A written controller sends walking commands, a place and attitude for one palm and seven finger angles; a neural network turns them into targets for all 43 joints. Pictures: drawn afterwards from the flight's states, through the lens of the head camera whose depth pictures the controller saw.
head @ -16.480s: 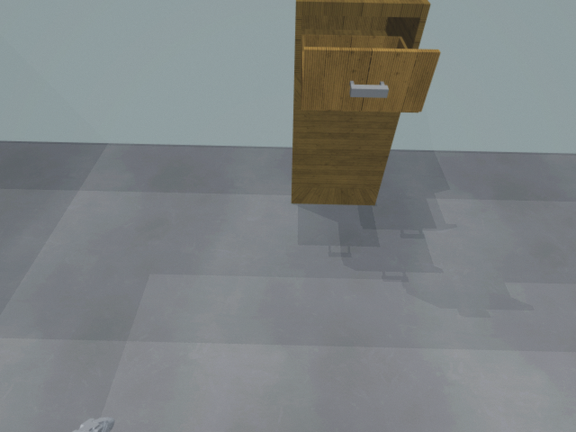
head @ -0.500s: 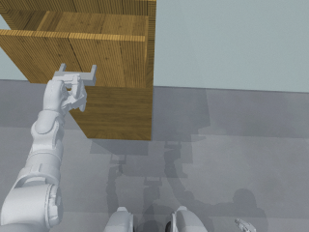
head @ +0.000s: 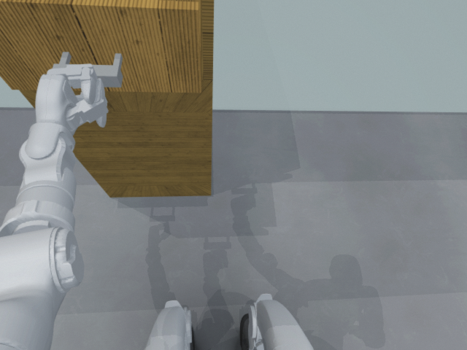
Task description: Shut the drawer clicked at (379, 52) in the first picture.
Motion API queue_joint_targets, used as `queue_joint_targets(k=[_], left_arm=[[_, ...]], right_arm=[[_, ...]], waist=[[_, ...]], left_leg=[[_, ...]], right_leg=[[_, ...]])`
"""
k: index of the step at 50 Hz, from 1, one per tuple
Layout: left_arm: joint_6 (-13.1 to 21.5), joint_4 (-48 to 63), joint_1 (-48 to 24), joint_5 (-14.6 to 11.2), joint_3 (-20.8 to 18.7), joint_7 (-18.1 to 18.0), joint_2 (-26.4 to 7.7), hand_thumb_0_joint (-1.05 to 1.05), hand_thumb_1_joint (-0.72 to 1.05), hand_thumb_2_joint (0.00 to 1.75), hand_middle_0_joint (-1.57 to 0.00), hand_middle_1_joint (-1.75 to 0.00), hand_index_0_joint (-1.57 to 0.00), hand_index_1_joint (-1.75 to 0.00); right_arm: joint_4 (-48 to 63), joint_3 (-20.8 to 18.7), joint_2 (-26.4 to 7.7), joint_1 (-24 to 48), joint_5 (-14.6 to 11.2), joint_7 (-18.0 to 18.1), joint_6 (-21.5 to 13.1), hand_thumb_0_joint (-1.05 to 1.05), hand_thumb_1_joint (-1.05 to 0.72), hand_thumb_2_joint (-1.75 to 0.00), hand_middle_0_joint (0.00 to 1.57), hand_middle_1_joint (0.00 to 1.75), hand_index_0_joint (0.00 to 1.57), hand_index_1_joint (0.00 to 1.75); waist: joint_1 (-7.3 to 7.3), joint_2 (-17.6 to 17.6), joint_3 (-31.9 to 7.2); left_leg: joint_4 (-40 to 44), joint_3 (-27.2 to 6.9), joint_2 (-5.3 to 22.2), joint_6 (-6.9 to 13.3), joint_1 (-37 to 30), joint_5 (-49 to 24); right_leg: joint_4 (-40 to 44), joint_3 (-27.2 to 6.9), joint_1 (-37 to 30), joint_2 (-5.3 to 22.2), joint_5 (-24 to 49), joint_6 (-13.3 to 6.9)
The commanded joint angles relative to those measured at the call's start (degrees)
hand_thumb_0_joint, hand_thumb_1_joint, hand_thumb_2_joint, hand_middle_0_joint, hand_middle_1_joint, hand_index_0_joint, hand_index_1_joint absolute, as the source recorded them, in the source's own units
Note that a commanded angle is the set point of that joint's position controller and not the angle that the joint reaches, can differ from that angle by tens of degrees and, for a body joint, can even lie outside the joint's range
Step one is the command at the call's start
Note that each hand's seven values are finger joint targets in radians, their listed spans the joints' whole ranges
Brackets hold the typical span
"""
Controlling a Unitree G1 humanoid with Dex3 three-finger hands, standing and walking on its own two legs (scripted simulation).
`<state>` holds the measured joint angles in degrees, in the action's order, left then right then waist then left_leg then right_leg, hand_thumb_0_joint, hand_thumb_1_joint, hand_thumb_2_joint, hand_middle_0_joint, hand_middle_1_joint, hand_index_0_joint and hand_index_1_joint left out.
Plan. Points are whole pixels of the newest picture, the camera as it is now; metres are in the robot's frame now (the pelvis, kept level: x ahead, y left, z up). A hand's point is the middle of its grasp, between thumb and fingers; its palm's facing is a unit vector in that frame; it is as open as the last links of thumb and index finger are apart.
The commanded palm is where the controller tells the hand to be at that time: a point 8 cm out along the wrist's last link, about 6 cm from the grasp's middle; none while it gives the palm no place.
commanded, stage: push the drawer shut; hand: left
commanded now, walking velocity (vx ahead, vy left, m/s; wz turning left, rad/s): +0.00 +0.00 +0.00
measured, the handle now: (90, 66) +0.58 +0.21 +0.08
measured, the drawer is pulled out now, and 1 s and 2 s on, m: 0.04 0.00 0.00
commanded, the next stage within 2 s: pull the fist back off the drawer in 0.70 s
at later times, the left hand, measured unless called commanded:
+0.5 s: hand (96, 79) +0.55 +0.20 +0.08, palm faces -0.03 -1.00 -0.03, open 3.1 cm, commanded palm +0.57 +0.22 +0.08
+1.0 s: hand (94, 77) +0.56 +0.20 +0.08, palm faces -0.01 -1.00 -0.04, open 3.2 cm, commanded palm +0.57 +0.21 +0.08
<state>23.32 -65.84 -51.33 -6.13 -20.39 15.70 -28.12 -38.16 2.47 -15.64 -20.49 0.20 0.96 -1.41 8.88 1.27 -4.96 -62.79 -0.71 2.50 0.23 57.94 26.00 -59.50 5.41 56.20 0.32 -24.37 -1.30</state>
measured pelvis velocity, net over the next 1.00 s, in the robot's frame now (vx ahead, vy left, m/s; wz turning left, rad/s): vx -0.01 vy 0.01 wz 0.00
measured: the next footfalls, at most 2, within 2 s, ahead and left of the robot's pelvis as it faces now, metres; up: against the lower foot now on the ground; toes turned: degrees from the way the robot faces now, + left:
none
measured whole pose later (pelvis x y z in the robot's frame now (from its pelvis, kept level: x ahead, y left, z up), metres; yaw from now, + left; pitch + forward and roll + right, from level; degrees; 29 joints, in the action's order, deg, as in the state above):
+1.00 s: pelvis -0.01 +0.01 -0.01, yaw +0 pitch +26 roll -5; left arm 18.3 -75.4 -68.6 -1.8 -17.7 12.6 -36.7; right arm -38.8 4.9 -15.9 -23.3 2.7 0.5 -3.1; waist 13.6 1.5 -4.9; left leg -66.3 -2.9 1.9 1.2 67.7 25.1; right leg -60.4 7.3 63.9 0.6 -22.8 -0.5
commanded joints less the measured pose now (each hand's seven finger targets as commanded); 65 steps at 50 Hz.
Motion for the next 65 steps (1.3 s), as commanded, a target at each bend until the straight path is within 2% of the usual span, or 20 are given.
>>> queue_joint_targets(k=[1, 3, 8, 9, 12, 13, 17, 18, 23, 27, 30, 36, 40, 43, 49, 54, 59, 60, 63, 65], left_arm=[[3.1, 11.2, -34.4, -0.5, -1.8, -1.9, -14.0, 0.0, 0.9, 0.9, -1.4, -1.6, -1.4, -1.6], [2.4, 9.1, -35.9, 0.2, -2.3, -2.2, -16.1, 0.0, 0.9, 0.9, -1.4, -1.6, -1.4, -1.6], [2.6, 9.8, -39.0, 1.4, -4.9, -2.3, -20.6, 0.0, 0.9, 0.9, -1.4, -1.6, -1.4, -1.6], [2.4, 9.2, -38.9, 1.5, -3.5, -2.1, -18.6, 0.0, 0.9, 0.9, -1.4, -1.6, -1.4, -1.6], [1.7, 7.3, -37.5, 1.8, -6.5, -2.0, -22.2, 0.0, 0.9, 0.9, -1.4, -1.6, -1.4, -1.6], [1.3, 7.0, -38.8, 1.7, -4.8, -1.9, -20.5, 0.0, 0.9, 0.9, -1.4, -1.6, -1.4, -1.6], [1.4, 9.2, -42.1, 2.2, -5.2, -2.1, -20.9, 0.0, 0.9, 0.9, -1.4, -1.6, -1.4, -1.6], [1.0, 7.8, -42.0, 2.2, -5.1, -2.3, -20.6, 0.0, 0.9, 0.9, -1.4, -1.6, -1.4, -1.6], [0.9, 7.1, -47.8, 2.8, -2.9, -3.3, -19.7, 0.0, 0.9, 0.9, -1.4, -1.6, -1.4, -1.6], [1.0, 7.3, -50.2, 3.4, -1.8, -3.7, -19.3, 0.0, 0.9, 0.9, -1.4, -1.6, -1.4, -1.6], [0.4, 6.1, -51.9, 3.2, 0.4, -3.8, -17.3, 0.0, 0.9, 0.9, -1.4, -1.6, -1.4, -1.6], [-0.3, 7.3, -54.9, 3.1, 2.0, -4.3, -16.4, 0.0, 0.9, 0.9, -1.4, -1.6, -1.4, -1.6], [-1.4, 5.9, -55.0, 2.9, 3.1, -5.0, -15.0, 0.0, 0.9, 0.9, -1.4, -1.6, -1.4, -1.6], [-1.1, 7.1, -55.8, 3.1, 3.1, -5.1, -15.4, 0.0, 0.9, 0.9, -1.4, -1.6, -1.4, -1.6], [-1.3, 5.8, -54.3, 3.3, 2.7, -5.3, -14.8, 0.0, 0.9, 0.9, -1.4, -1.6, -1.4, -1.6], [-1.0, 5.6, -52.2, 3.4, 1.2, -5.1, -15.7, 0.0, 0.9, 0.9, -1.4, -1.6, -1.4, -1.6], [-0.8, 6.4, -48.1, 3.3, -0.6, -4.7, -16.6, 0.0, 0.9, 0.9, -1.4, -1.6, -1.4, -1.6], [-0.9, 6.6, -46.7, 3.3, -0.2, -4.5, -16.0, 0.0, 0.9, 0.9, -1.4, -1.6, -1.4, -1.6], [-0.3, 8.8, -43.5, 2.8, 0.6, -4.1, -13.5, 0.0, 0.9, 0.9, -1.4, -1.6, -1.4, -1.6], [-0.4, 8.7, -40.7, 2.4, -0.8, -4.1, -14.8, 0.0, 0.9, 0.9, -1.4, -1.6, -1.4, -1.6]], right_arm=[[2.8, -3.5, -10.1, -9.2, 0.3, 0.8, -1.2, 0.0, -0.9, -0.9, 0.2, 0.3, 0.2, 0.3], [2.9, -3.2, -10.4, -9.7, 0.2, 0.9, -1.0, 0.0, -0.9, -0.9, 0.2, 0.3, 0.2, 0.3], [3.2, -3.1, -10.7, -11.4, 1.0, 0.7, -0.6, 0.0, -0.9, -0.9, 0.2, 0.3, 0.2, 0.3], [3.2, -3.1, -10.4, -11.5, 1.1, 0.5, -0.5, 0.0, -0.9, -0.9, 0.2, 0.3, 0.2, 0.3], [3.4, -2.9, -11.0, -12.6, 1.3, 0.3, 0.4, 0.0, -0.9, -0.9, 0.2, 0.3, 0.2, 0.3], [3.4, -2.9, -10.7, -12.5, 1.2, 0.1, 0.5, 0.0, -0.9, -0.9, 0.2, 0.3, 0.2, 0.3], [3.1, -3.2, -10.9, -13.7, 1.5, -0.1, 1.1, 0.0, -0.9, -0.9, 0.2, 0.3, 0.2, 0.3], [2.8, -3.2, -10.9, -13.9, 1.5, -0.1, 1.2, 0.0, -0.9, -0.9, 0.2, 0.3, 0.2, 0.3], [1.6, -2.9, -11.2, -14.5, 1.8, 0.1, 1.1, 0.0, -0.9, -0.9, 0.2, 0.3, 0.2, 0.3], [1.2, -2.7, -11.5, -15.1, 2.1, 0.1, 0.7, 0.0, -0.9, -0.9, 0.2, 0.3, 0.2, 0.3], [0.9, -2.5, -11.5, -14.7, 2.0, 0.3, 0.1, 0.0, -0.9, -0.9, 0.2, 0.3, 0.2, 0.3], [0.2, -2.2, -12.1, -15.1, 2.1, 0.9, -1.2, 0.0, -0.9, -0.9, 0.2, 0.3, 0.2, 0.3], [-0.2, -1.9, -12.3, -14.7, 1.9, 1.1, -2.2, 0.0, -0.9, -0.9, 0.2, 0.3, 0.2, 0.3], [-0.2, -2.0, -12.3, -15.2, 2.2, 1.0, -2.4, 0.0, -0.9, -0.9, 0.2, 0.3, 0.2, 0.3], [0.2, -2.0, -12.3, -15.3, 2.3, 0.4, -2.2, 0.0, -0.9, -0.9, 0.2, 0.3, 0.2, 0.3], [0.8, -2.1, -12.0, -15.3, 2.5, -0.2, -1.8, 0.0, -0.9, -0.9, 0.2, 0.3, 0.2, 0.3], [1.7, -2.3, -11.8, -15.1, 2.5, -0.8, -0.7, 0.0, -0.9, -0.9, 0.2, 0.3, 0.2, 0.3], [2.1, -2.4, -11.7, -15.0, 2.3, -0.9, -0.5, 0.0, -0.9, -0.9, 0.2, 0.3, 0.2, 0.3], [2.8, -2.9, -11.3, -14.6, 2.2, -1.3, 0.2, 0.0, -0.9, -0.9, 0.2, 0.3, 0.2, 0.3], [3.1, -2.8, -11.3, -14.0, 2.0, -1.3, 0.6, 0.0, -0.9, -0.9, 0.2, 0.3, 0.2, 0.3]], waist=[[4.69, 5.9, -26.2], [5.42, 5.4, -24.4], [5.06, 9.6, -30.1], [5.28, 10.4, -30.2], [5.19, 7.7, -30.3], [5.94, 9.1, -29.3], [6.33, 11.3, -31.5], [6.73, 10.1, -30.5], [8.96, 11.1, -27.4], [9.71, 13.5, -29.1], [10.72, 13.7, -27.4], [11.68, 17.0, -29.5], [12.16, 16.3, -27.7], [11.73, 17.1, -29.5], [11.49, 14.3, -27.4], [10.5, 13.5, -28.2], [8.41, 13.7, -28.8], [8.28, 12.6, -28.7], [7.08, 13.9, -30.3], [6.42, 11.6, -29.4]], left_leg=[[7.3, -2.8, -1.2, 1.9, -17.1, -8.1], [7.1, -2.7, -1.1, 2.0, -14.4, -6.3], [5.9, -3.1, -0.9, 1.8, -17.1, -11.5], [5.7, -3.1, -0.9, 1.8, -17.8, -12.3], [5.2, -3.0, -0.6, 2.0, -16.2, -14.1], [5.2, -2.9, -0.7, 2.0, -16.1, -13.6], [5.0, -3.5, -0.4, 1.8, -19.7, -15.9], [4.9, -3.7, -0.4, 1.9, -18.9, -15.3], [5.1, -4.7, -0.1, 1.7, -18.7, -11.8], [5.0, -5.5, -0.1, 1.6, -20.8, -11.5], [5.0, -5.5, -0.2, 1.7, -19.3, -8.5], [5.9, -7.1, 0.3, 1.4, -22.8, -7.1], [6.5, -7.2, 0.5, 1.4, -21.2, -3.5], [6.5, -7.5, 0.3, 1.2, -22.4, -5.1], [6.7, -7.7, 0.0, 1.3, -20.6, -2.9], [5.7, -6.4, -0.5, 1.6, -19.1, -4.4], [5.8, -6.0, -0.6, 1.5, -19.5, -6.1], [6.1, -5.9, -0.6, 1.5, -19.3, -6.4], [6.7, -5.9, -0.5, 1.2, -22.7, -8.5], [6.6, -4.9, -0.7, 1.5, -20.1, -7.7]], right_leg=[[9.0, -4.6, -8.4, -2.4, 4.8, 0.5], [9.1, -4.8, -8.0, -2.4, 3.5, 0.6], [7.7, -4.4, -8.1, -2.4, 6.7, 0.3], [7.8, -4.4, -7.8, -2.5, 7.3, 0.4], [7.6, -4.3, -9.3, -2.8, 9.2, 0.5], [7.9, -4.3, -8.4, -2.8, 8.8, 0.6], [7.7, -3.7, -6.4, -2.9, 9.6, 0.5], [7.9, -3.6, -6.0, -3.0, 9.1, 0.6], [7.9, -3.1, -1.5, -3.1, 5.8, 0.5], [7.4, -2.6, 1.0, -3.0, 5.1, 0.3], [7.6, -2.7, 2.4, -2.9, 3.4, 0.3], [7.1, -2.1, 5.9, -2.7, 2.6, 0.1], [7.6, -2.1, 6.5, -2.6, 1.1, 0.3], [7.2, -1.8, 5.9, -2.6, 1.9, 0.1], [7.5, -1.8, 5.7, -2.6, 0.9, 0.0], [7.7, -2.3, 3.0, -2.7, 1.3, -0.1], [7.5, -2.3, 1.2, -2.8, 2.1, -0.3], [7.7, -2.3, 0.4, -2.8, 2.3, -0.2], [7.8, -2.0, 0.2, -2.8, 3.5, -0.3], [8.4, -2.6, -2.4, -2.9, 3.2, -0.1]])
